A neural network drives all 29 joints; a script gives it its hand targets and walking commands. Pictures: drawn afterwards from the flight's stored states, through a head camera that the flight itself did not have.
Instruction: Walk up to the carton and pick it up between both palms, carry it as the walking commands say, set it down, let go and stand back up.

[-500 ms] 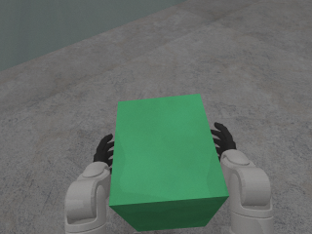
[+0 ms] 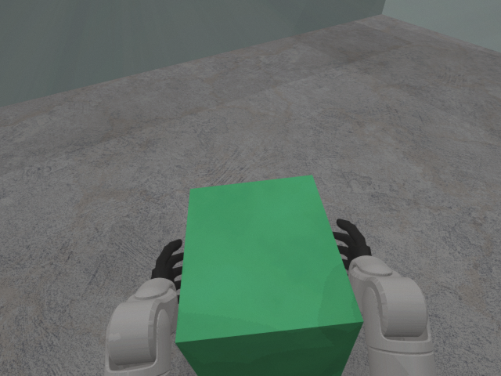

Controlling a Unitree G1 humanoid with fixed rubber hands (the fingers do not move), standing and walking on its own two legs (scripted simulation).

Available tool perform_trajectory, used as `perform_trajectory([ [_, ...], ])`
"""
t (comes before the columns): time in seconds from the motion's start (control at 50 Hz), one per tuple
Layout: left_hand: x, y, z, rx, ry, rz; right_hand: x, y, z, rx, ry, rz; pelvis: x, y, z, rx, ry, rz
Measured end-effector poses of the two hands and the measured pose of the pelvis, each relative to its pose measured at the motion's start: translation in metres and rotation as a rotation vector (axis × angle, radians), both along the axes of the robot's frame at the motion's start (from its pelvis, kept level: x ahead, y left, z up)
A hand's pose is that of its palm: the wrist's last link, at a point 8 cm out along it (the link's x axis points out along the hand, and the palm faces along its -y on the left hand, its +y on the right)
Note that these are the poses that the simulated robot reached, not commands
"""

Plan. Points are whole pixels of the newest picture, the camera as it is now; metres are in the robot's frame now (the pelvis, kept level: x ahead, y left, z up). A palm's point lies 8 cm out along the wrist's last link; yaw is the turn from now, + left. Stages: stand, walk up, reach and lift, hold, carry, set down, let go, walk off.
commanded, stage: carry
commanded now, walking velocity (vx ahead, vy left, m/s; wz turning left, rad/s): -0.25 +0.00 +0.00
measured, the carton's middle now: (264, 296) +0.27 +0.01 +0.00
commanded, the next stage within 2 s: none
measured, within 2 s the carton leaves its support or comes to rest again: neither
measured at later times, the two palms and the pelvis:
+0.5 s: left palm out of the picture +0.08 +0.10 +0.09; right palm out of the picture +0.07 -0.18 +0.08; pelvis -0.20 -0.01 +0.00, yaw -1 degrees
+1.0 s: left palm out of the picture -0.11 +0.15 +0.09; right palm out of the picture -0.11 -0.13 +0.09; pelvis -0.38 +0.02 -0.01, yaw -2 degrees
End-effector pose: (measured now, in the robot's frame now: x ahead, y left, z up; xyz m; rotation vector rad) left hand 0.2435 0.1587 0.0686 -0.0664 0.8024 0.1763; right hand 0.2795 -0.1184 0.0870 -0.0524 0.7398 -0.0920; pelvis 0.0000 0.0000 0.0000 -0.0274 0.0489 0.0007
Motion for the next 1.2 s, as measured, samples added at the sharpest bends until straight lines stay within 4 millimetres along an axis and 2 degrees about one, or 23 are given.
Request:
perform_trajectory([
  [0.08,-0.019,0.000,0.014,0.007,-0.063,0.006,-0.021,-0.001,0.013,0.020,-0.063,-0.010,-0.031,-0.001,0.000,-0.007,0.016,-0.007],
  [0.16,-0.039,-0.016,0.016,0.022,-0.070,-0.028,-0.053,-0.018,0.008,0.041,-0.070,-0.051,-0.063,-0.006,-0.003,-0.005,0.030,-0.017],
  [0.22,-0.060,-0.036,0.008,0.040,-0.054,-0.067,-0.085,-0.039,-0.006,0.061,-0.055,-0.090,-0.090,-0.014,-0.010,0.013,0.026,-0.031],
  [0.28,-0.087,-0.055,0.001,0.073,-0.008,-0.130,-0.125,-0.059,-0.021,0.082,-0.008,-0.140,-0.116,-0.018,-0.008,0.010,0.006,-0.035],
  [0.32,-0.105,-0.065,-0.001,0.082,0.017,-0.161,-0.150,-0.068,-0.024,0.084,0.016,-0.162,-0.131,-0.020,-0.004,0.038,-0.004,-0.034],
  [0.38,-0.126,-0.071,0.006,0.096,0.008,-0.184,-0.176,-0.073,-0.020,0.097,0.007,-0.184,-0.152,-0.019,-0.001,0.059,-0.004,-0.035],
  [0.46,-0.149,-0.064,0.017,0.089,-0.050,-0.165,-0.198,-0.067,-0.009,0.099,-0.052,-0.177,-0.182,-0.015,-0.001,0.067,0.011,-0.027],
  [0.54,-0.181,-0.042,0.017,0.068,-0.073,-0.115,-0.216,-0.045,-0.002,0.084,-0.075,-0.132,-0.213,-0.006,-0.005,0.068,0.028,-0.014],
  [0.62,-0.224,-0.009,0.001,0.032,-0.058,-0.060,-0.242,-0.012,-0.007,0.050,-0.060,-0.079,-0.250,0.009,-0.013,0.047,0.029,0.003],
  [0.68,-0.263,0.012,-0.011,0.000,-0.007,-0.019,-0.270,0.011,-0.012,0.005,-0.010,-0.024,-0.275,0.018,-0.009,0.036,0.011,0.007],
  [0.72,-0.287,0.021,-0.011,-0.005,0.016,-0.002,-0.288,0.021,-0.011,-0.005,0.014,-0.001,-0.290,0.022,-0.004,0.012,0.007,0.010],
  [0.78,-0.311,0.028,-0.003,-0.005,-0.004,0.013,-0.308,0.029,-0.002,-0.004,-0.005,0.011,-0.312,0.025,0.001,-0.003,0.005,0.008],
  [0.84,-0.324,0.029,0.010,0.000,-0.053,0.008,-0.326,0.028,0.010,0.006,-0.054,-0.001,-0.332,0.027,0.001,-0.006,0.011,-0.002],
  [0.9,-0.333,0.021,0.020,0.009,-0.084,-0.019,-0.345,0.019,0.016,0.017,-0.085,-0.032,-0.348,0.027,0.000,-0.002,0.021,-0.012],
  [0.96,-0.344,0.005,0.021,0.022,-0.088,-0.056,-0.367,0.002,0.012,0.032,-0.088,-0.070,-0.365,0.023,-0.006,0.019,0.022,-0.026],
  [1.08,-0.375,-0.024,0.015,0.074,-0.026,-0.166,-0.422,-0.027,-0.005,0.071,-0.028,-0.163,-0.396,0.020,-0.004,0.008,-0.021,-0.026],
  [1.14,-0.385,-0.028,0.017,0.079,-0.048,-0.187,-0.437,-0.031,-0.003,0.076,-0.049,-0.183,-0.406,0.021,-0.007,0.007,-0.036,-0.029],
  [1.2,-0.392,-0.024,0.019,0.071,-0.072,-0.182,-0.442,-0.027,0.002,0.066,-0.072,-0.176,-0.413,0.024,-0.011,0.005,-0.045,-0.031],
])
